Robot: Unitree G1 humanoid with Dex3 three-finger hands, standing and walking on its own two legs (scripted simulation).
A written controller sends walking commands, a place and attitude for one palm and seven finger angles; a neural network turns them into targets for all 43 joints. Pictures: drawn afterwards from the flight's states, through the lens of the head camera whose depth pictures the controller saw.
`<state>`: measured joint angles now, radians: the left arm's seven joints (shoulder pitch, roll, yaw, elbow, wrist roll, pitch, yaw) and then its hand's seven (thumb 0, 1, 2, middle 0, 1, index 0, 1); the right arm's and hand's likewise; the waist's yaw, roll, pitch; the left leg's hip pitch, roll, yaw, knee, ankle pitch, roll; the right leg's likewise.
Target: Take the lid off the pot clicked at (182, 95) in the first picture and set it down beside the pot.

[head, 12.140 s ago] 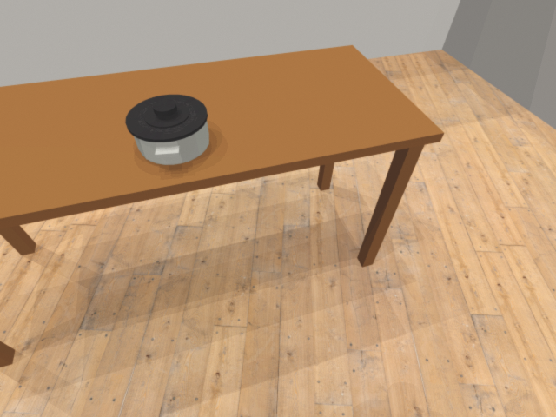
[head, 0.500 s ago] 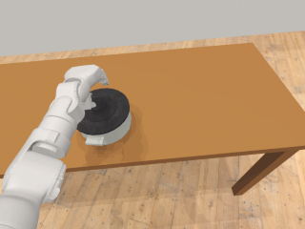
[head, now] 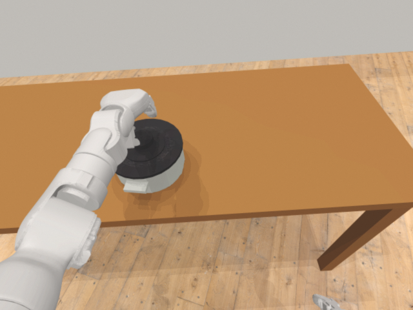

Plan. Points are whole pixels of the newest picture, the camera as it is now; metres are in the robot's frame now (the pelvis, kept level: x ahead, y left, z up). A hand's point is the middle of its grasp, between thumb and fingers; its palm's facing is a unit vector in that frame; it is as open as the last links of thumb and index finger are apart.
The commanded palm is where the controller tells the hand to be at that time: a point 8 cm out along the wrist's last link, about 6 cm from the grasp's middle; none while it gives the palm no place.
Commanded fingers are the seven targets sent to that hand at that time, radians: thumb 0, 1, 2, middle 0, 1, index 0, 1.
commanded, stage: lower the open fingers around the knob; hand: left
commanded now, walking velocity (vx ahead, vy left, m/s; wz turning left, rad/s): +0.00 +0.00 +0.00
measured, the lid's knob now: (142, 139) +0.49 +0.16 +0.04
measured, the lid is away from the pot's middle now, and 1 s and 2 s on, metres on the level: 0.00 0.00 0.00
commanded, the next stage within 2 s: close the fingers and squeeze the knob in 0.84 s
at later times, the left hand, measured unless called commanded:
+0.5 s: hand (131, 139) +0.46 +0.16 +0.07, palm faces -0.34 -0.06 -0.94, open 10.3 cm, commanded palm +0.46 +0.16 +0.13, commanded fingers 0.00 -0.30 1.36 -0.80 -0.08 -0.80 -0.08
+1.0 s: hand (134, 143) +0.46 +0.16 +0.06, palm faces -0.34 -0.06 -0.94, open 10.4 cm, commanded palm +0.45 +0.16 +0.12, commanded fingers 0.00 -0.13 1.06 -0.55 -0.63 -0.55 -0.63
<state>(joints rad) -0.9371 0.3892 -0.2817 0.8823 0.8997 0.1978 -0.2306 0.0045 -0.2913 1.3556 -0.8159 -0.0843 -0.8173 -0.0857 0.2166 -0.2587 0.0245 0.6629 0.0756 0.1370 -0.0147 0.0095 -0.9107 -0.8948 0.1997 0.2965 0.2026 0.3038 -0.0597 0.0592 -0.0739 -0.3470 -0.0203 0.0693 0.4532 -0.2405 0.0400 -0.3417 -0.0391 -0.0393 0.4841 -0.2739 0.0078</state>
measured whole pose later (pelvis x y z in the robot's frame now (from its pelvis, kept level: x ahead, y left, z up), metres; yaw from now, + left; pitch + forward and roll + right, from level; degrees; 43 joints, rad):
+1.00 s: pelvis +0.00 +0.00 +0.00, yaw -1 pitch +10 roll +0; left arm -0.87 0.40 -0.24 0.96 0.91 0.14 -0.15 0.00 -0.28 1.33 -0.79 -0.13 -0.78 -0.13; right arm 0.27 -0.26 0.00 0.69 0.07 0.14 -0.03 0.01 -0.91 -0.89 0.20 0.30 0.20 0.30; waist -0.08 0.05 -0.09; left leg -0.40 -0.01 0.08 0.49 -0.26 0.04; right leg -0.39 -0.03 -0.02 0.49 -0.27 0.01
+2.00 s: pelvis +0.01 +0.00 +0.00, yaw -2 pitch +10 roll +0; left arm -0.86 0.39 -0.23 0.95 0.92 0.15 -0.14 -0.01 0.15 0.86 -0.58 -0.93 -0.61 -0.94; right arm 0.25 -0.26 0.00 0.69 0.07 0.14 -0.03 0.01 -0.91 -0.89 0.20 0.30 0.20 0.30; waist -0.08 0.05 -0.09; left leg -0.39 0.00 0.09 0.48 -0.26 0.04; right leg -0.39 -0.02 -0.02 0.49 -0.27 0.00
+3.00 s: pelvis +0.00 +0.00 +0.00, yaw -1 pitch +8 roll +0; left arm -0.88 0.41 -0.24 0.92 0.91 0.18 -0.18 0.00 0.15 0.84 -0.60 -0.90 -0.63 -0.92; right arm 0.26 -0.26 0.00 0.70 0.07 0.10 -0.04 0.01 -0.91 -0.89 0.20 0.30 0.20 0.30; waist -0.08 0.06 -0.08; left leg -0.36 -0.01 0.08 0.46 -0.25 0.04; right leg -0.35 -0.02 -0.03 0.46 -0.26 0.01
